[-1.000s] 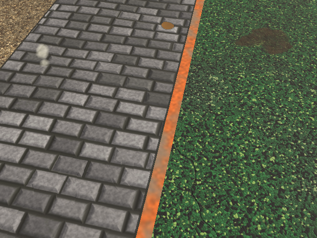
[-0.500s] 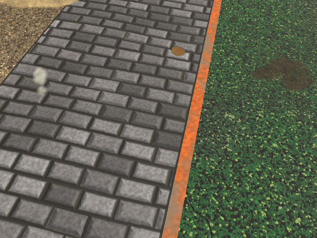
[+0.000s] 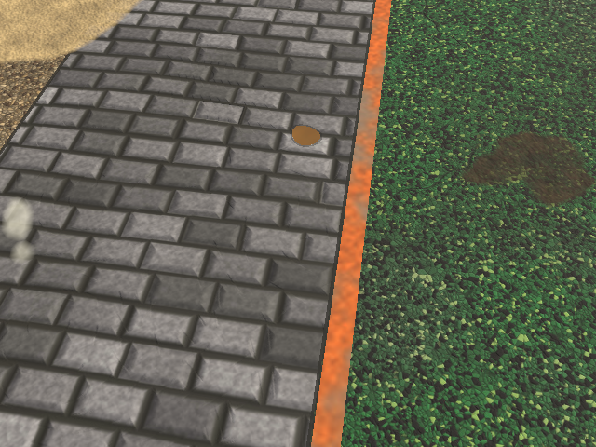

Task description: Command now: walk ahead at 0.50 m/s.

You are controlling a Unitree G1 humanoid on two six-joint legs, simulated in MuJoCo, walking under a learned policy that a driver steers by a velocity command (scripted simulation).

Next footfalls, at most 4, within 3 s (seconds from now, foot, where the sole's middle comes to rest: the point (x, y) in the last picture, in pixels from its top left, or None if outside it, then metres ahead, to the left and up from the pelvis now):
0.48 left None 0.43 0.14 -0.76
1.00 right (387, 371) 0.62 -0.18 -0.76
1.56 left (359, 238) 1.00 -0.16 -0.76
2.04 right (445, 180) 1.20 -0.44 -0.76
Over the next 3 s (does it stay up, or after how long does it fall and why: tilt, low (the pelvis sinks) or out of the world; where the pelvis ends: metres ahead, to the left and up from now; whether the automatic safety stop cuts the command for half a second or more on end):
stays up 1.57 -0.32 0.01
